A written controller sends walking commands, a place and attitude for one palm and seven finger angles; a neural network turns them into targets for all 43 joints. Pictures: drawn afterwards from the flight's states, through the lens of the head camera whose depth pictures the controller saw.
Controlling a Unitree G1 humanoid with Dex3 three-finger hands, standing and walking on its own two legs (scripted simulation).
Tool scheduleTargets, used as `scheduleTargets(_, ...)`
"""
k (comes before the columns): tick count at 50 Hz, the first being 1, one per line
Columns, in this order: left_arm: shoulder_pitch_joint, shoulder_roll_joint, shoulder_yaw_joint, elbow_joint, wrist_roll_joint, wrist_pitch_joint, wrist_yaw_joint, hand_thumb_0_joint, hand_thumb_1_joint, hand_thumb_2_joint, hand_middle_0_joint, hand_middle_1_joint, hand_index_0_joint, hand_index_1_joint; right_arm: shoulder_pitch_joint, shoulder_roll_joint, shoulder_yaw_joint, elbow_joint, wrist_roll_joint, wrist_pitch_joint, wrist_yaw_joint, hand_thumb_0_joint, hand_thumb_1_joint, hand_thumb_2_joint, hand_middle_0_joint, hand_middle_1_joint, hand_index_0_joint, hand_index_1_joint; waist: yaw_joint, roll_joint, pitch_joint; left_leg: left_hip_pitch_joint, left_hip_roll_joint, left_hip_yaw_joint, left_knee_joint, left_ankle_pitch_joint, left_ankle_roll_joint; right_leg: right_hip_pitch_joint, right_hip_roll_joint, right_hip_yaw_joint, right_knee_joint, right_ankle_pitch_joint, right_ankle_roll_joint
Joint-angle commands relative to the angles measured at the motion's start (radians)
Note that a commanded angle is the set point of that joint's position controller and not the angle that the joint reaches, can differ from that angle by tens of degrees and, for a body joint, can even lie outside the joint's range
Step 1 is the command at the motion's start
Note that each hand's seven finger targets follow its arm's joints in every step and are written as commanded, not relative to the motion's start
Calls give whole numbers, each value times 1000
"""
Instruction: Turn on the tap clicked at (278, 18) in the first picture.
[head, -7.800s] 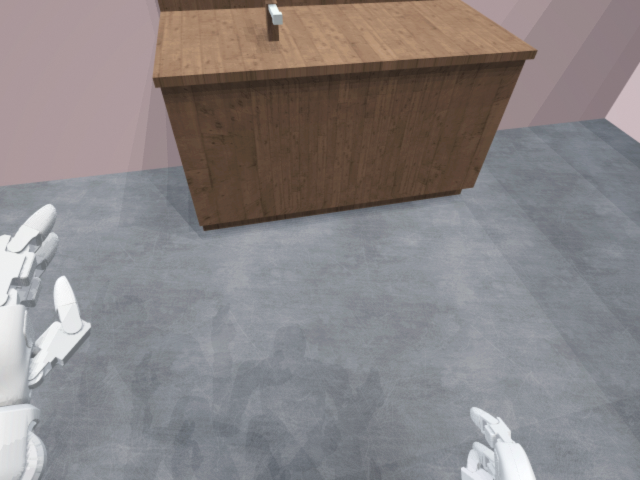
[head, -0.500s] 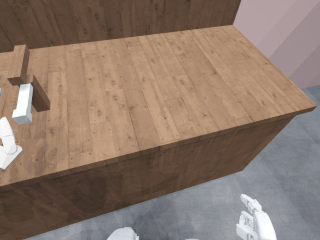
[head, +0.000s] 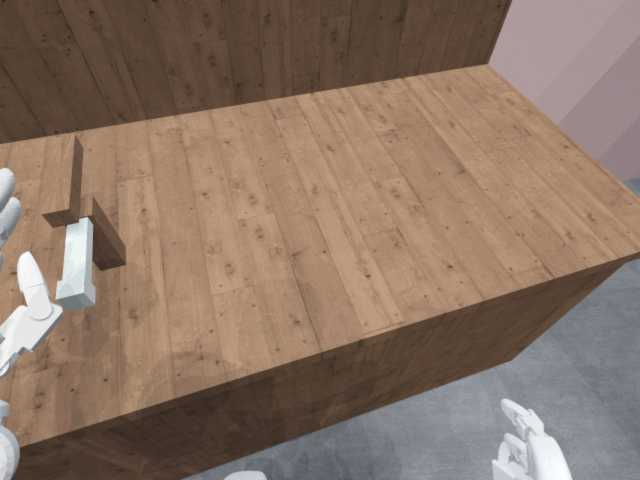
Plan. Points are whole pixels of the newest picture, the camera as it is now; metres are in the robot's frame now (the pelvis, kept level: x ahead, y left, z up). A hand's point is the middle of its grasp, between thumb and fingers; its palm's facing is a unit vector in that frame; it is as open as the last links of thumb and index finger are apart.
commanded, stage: come to a stop and stand still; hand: left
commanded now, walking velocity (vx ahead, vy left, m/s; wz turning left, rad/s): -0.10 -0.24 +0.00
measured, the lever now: (76, 293) +0.29 +0.30 +0.08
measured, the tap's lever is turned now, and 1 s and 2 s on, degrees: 0 0 0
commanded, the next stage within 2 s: look again from close up in 1.52 s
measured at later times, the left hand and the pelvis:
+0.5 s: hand out of the picture +0.21 +0.30 +0.19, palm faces +0.47 -0.81 -0.36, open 7.4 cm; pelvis -0.04 +0.02 +0.01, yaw -3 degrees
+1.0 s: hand out of the picture +0.15 +0.32 +0.18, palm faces +0.38 -0.86 -0.35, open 7.4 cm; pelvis -0.07 +0.08 -0.01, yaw -3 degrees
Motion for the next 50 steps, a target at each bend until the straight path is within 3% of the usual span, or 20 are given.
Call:
scheduleTargets(1,-111,199,113,-278,8,-77,22,0,900,900,-200,-300,-200,-300,-79,-54,-43,-167,6,-68,-10,0,-900,-900,200,300,200,300,4,202,-297,320,276,-319,-164,641,179,-145,96,43,331,-259,-30)
scheduleTargets(2,-90,201,128,-225,8,-66,21,0,900,900,-200,-300,-200,-300,-86,-43,-39,-157,2,-68,-10,0,-900,-900,200,300,200,300,3,161,-242,293,258,-271,-170,687,166,-162,102,39,309,-231,-36)
scheduleTargets(5,-137,222,145,-336,8,-63,15,0,900,900,-200,-300,-200,-300,-105,-34,-25,-148,-6,-76,13,0,-900,-900,200,300,200,300,1,320,-294,319,215,-154,-138,672,101,-91,81,16,149,-97,-47)
scheduleTargets(8,-73,184,107,-280,-10,-41,-5,0,900,900,-200,-300,-200,-300,-90,-35,-14,-164,-5,-74,34,0,-900,-900,200,300,200,300,-6,311,-238,180,237,-154,-174,478,84,25,99,-1,-26,-36,-52)
scheduleTargets(13,-80,188,109,-111,-17,-1,-25,0,900,900,-200,-300,-200,-300,-93,-25,19,-173,6,-41,22,0,-900,-900,200,300,200,300,-8,118,-178,-38,169,-106,-163,-15,40,227,66,60,-284,200,-57)
scheduleTargets(15,-38,162,90,-53,-30,32,-24,0,900,900,-200,-300,-200,-300,-87,-18,16,-174,22,-28,13,0,-900,-900,200,300,200,300,-12,-51,-157,3,67,-35,-99,-177,10,110,15,168,-346,119,-92)
scheduleTargets(17,-74,157,64,-56,-43,55,-28,0,900,900,-200,-300,-200,-300,-91,-21,22,-180,16,-16,7,0,-900,-900,200,300,200,300,-15,-93,-133,99,16,-32,1,-173,10,-72,-56,261,-457,-114,-127)
scheduleTargets(18,-1027,862,536,-194,78,-26,-62,0,900,900,-200,-300,-200,-300,-34,-73,-32,-87,-29,-77,-17,0,-900,-900,200,300,200,300,29,-225,52,49,-41,112,3,-34,-16,-154,42,173,-536,211,39)
scheduleTargets(19,-492,352,212,317,21,-9,-108,0,900,900,-200,-300,-200,-300,-62,16,4,-103,-11,-73,-27,0,-900,-900,200,300,200,300,28,-173,-197,73,-68,4,-43,25,36,28,-33,188,-373,202,-52)
scheduleTargets(20,-334,278,184,134,-33,-4,-72,0,900,900,-200,-300,-200,-300,-108,-17,1,-164,22,-52,-8,0,-900,-900,200,300,200,300,49,13,-196,154,-23,-21,-62,50,32,26,-20,214,-335,226,-65)
scheduleTargets(21,-343,177,62,195,-24,4,-84,0,900,900,-200,-300,-200,-300,-54,-28,-2,-158,23,-64,-5,0,-900,-900,200,300,200,300,36,-10,-192,137,-8,13,-46,4,28,39,-29,217,-340,199,-53)
scheduleTargets(24,-289,141,-31,9,-32,-49,-89,0,900,900,-200,-300,-200,-300,-70,-27,17,-182,37,-86,23,0,-900,-900,200,300,200,300,54,-15,-180,128,-30,-23,-102,-135,49,28,-34,242,-440,-158,17)
scheduleTargets(28,-230,212,25,-146,-6,-60,-61,0,900,900,-200,-300,-200,-300,-95,-40,20,-191,18,-94,12,0,-900,-900,200,300,200,300,36,-39,-119,101,-50,-27,-101,-248,44,-55,-3,194,-451,-350,-41)
scheduleTargets(30,-223,320,149,-205,0,-74,-39,0,900,900,-200,-300,-200,-300,-122,-51,23,-179,14,-95,9,0,-900,-900,200,300,200,300,33,44,-130,103,-36,-58,-140,-203,37,-36,17,157,-391,-258,-76)
scheduleTargets(35,-166,295,208,-157,-6,-104,-43,0,900,900,-200,-300,-200,-300,-98,-47,4,-201,18,-94,11,0,-900,-900,200,300,200,300,39,277,-135,-241,108,-210,-392,-472,91,279,112,33,-14,-56,-51)
scheduleTargets(39,-108,233,168,-99,-5,-118,-78,0,900,900,-200,-300,-200,-300,-49,-57,-16,-209,21,-96,30,0,-900,-900,200,300,200,300,32,183,-141,-311,92,-175,-331,-511,88,341,114,4,-44,-55,-58)
scheduleTargets(43,-123,183,94,-96,7,-98,-88,0,900,900,-200,-300,-200,-300,-38,-64,-17,-186,19,-94,40,0,-900,-900,200,300,200,300,24,-2,-101,-232,3,-99,-144,-525,47,148,67,63,-186,-233,-92)
scheduleTargets(47,-289,208,79,-166,4,-64,-78,0,900,900,-200,-300,-200,-300,-36,-49,-9,-129,9,-88,30,0,-900,-900,200,300,200,300,-22,-196,-126,197,-90,-50,382,-219,16,-365,-120,233,-350,-351,-184)
scheduleTargets(49,-328,213,91,-153,12,-47,-66,0,900,900,-200,-300,-200,-300,-34,-35,2,-104,5,-84,28,0,-900,-900,200,300,200,300,-42,-123,-128,250,-55,-94,224,-201,27,-401,-75,144,-221,-319,-147)
scheduleTargets(50,-340,226,103,-184,6,-49,-65,0,900,900,-200,-300,-200,-300,-60,-38,11,-112,14,-94,25,0,-900,-900,200,300,200,300,-44,34,-103,238,-29,-171,-14,-270,42,-391,-10,129,-52,-336,-108)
